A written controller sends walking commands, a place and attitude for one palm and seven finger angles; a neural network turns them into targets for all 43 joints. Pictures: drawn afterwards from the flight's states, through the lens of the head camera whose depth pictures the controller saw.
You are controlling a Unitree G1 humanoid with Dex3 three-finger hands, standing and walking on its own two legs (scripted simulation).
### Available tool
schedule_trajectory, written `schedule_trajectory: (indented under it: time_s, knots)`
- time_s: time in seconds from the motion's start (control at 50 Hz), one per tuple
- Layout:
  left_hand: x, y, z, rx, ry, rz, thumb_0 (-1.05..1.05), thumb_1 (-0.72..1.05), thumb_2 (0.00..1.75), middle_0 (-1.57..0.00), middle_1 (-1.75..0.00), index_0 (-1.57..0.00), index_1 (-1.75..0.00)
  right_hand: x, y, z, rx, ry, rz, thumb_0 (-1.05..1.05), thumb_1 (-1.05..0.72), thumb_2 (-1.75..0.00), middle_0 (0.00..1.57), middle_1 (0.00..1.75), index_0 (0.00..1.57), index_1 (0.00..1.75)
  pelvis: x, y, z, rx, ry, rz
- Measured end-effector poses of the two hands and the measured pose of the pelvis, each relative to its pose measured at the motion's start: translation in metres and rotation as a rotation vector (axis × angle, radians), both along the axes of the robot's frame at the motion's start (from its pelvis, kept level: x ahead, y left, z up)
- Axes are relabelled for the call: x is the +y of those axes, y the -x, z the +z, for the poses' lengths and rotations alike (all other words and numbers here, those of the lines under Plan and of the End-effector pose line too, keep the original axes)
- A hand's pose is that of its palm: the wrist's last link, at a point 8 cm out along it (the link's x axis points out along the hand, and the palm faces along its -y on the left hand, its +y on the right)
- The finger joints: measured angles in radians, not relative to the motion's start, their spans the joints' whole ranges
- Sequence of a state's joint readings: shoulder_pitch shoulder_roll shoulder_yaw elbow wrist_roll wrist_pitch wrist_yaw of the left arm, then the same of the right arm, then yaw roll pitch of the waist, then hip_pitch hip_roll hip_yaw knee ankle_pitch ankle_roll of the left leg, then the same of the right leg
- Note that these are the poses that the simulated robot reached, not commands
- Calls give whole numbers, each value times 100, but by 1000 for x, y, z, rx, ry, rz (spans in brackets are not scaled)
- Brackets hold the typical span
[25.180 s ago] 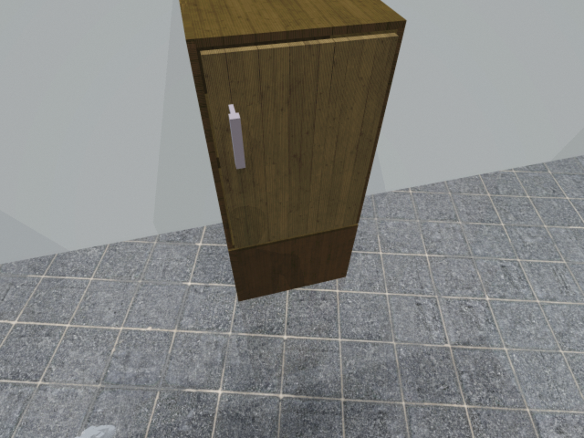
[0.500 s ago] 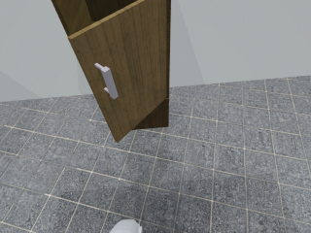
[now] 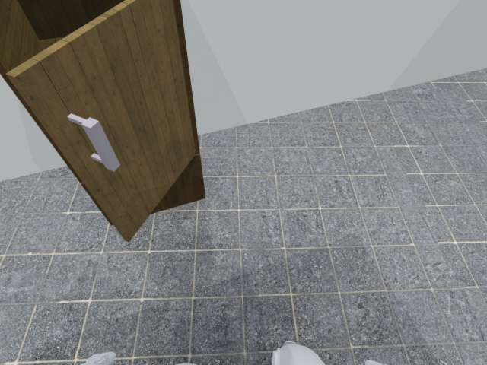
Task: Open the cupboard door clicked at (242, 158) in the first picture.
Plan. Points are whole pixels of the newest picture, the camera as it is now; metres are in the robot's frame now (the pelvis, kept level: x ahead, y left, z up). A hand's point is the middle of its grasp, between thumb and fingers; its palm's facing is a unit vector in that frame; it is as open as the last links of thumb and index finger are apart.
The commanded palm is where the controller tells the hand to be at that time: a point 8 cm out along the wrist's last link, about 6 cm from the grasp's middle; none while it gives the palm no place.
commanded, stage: walk to a spot facing it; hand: left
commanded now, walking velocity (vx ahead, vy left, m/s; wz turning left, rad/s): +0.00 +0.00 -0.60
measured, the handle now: (94, 143) +0.48 +0.35 +0.02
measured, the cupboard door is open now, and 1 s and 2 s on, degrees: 44 44 44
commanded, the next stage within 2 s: none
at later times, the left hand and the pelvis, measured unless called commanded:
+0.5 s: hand (178, 337) +0.17 +0.14 -0.16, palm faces -0.30 -0.93 -0.20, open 7.4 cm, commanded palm none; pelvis +0.01 -0.02 +0.00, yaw -18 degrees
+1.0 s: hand (209, 322) +0.21 +0.09 -0.18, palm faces -0.53 -0.83 -0.18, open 7.4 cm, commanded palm none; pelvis +0.07 -0.06 -0.01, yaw -37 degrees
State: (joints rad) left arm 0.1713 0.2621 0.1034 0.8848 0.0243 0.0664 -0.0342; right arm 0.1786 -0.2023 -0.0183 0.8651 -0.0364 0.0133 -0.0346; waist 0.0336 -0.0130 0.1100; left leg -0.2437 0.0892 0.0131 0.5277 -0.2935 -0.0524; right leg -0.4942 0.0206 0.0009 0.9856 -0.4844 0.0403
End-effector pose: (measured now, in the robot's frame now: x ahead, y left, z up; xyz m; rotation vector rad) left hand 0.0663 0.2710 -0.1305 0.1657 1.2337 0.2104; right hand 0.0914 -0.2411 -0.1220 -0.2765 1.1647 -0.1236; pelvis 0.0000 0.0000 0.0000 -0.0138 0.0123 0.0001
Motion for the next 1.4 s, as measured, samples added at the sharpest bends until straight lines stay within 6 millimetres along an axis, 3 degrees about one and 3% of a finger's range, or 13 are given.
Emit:
schedule_trajectory:
  time_s: [0.14, 0.22, 0.38, 0.5, 0.66, 0.76, 0.9, 0.96, 1.02, 1.14, 1.28, 1.34, 1.4]
  knots:
    - [-26, -53, 0, -55, -58, -171, 1, 91, 90, -20, -30, -20, -30, -44, 64, -31, 90, -19, -182, 0, -90, -90, 20, 30, 20, 30, -21, -4, -19, -7, -19, -107]
    - [-42, -63, 5, -40, -64, -219, 1, 91, 89, -20, -30, -20, -30, -58, 82, -24, 120, -2, -258, 1, -90, -90, 20, 29, 20, 30, -23, -1, -11, -13, -25, -147]
    - [-62, -86, -8, -16, 6, -315, 1, 90, 89, -20, -30, -20, -30, -48, 92, -7, 29, 17, -349, 0, -90, -90, 20, 29, 19, 30, -15, -8, -9, 14, -18, -250]
    - [-83, -114, -4, -30, 44, -389, 1, 90, 89, -20, -30, -20, -30, -33, 119, -2, 71, -5, -394, 0, -90, -90, 20, 29, 20, 30, -23, -10, -2, 11, -5, -320]
    - [-131, -145, -1, -85, 4, -521, 1, 90, 89, -20, -30, -20, -30, -52, 153, -26, 98, -63, -534, 0, -90, -90, 20, 30, 20, 30, -52, -11, -14, 5, -15, -429]
    - [-141, -139, 5, -45, -9, -540, 1, 90, 89, -20, -30, -20, -30, -70, 148, -15, 82, -51, -583, 1, -90, -90, 20, 29, 20, 30, -57, -15, -3, -3, -23, -480]
    - [-137, -136, -1, 58, 15, -568, 1, 90, 89, -20, -30, -20, -30, -87, 103, 9, -57, -10, -612, 1, -90, -90, 20, 29, 20, 30, -61, -42, 4, -1, -32, -569]
    - [-134, -148, -14, 102, 24, -589, 1, 90, 89, -20, -30, -20, -30, -90, 88, 10, -121, 36, -624, 0, -90, -90, 20, 29, 20, 30, -60, -62, -5, 16, -6, -612]
    - [-146, -174, -16, 123, 32, -640, 1, 90, 89, -20, -30, -20, -30, -82, 93, 12, -108, 47, -662, 0, -90, -90, 20, 29, 20, 30, -66, -75, -3, 13, -2, -654]
    - [-213, -246, -2, 43, 67, -767, 1, 91, 90, -20, -30, -20, -30, -50, 134, 11, 61, -30, -791, 0, -90, -90, 20, 29, 20, 30, -94, -100, 9, 20, -6, -736]
    - [-348, -326, 4, -63, 91, -977, 1, 91, 90, -19, -30, -20, -30, -15, 187, -4, 270, -169, -997, 0, -90, -90, 20, 29, 20, 30, -149, -124, 0, 6, -18, -831]
    - [-412, -353, 1, -156, 105, -1044, 1, 91, 90, -20, -30, -20, -30, -14, 202, -18, 356, -239, -1052, 0, -90, -90, 20, 29, 20, 30, -184, -132, -16, -7, -30, -842]
    - [-450, -363, 1, -216, 111, -1049, 1, 91, 90, -20, -30, -20, -30, -37, 199, -28, 389, -272, -1089, 1, -90, -90, 20, 29, 20, 30, -209, -137, -21, -22, -28, -863]
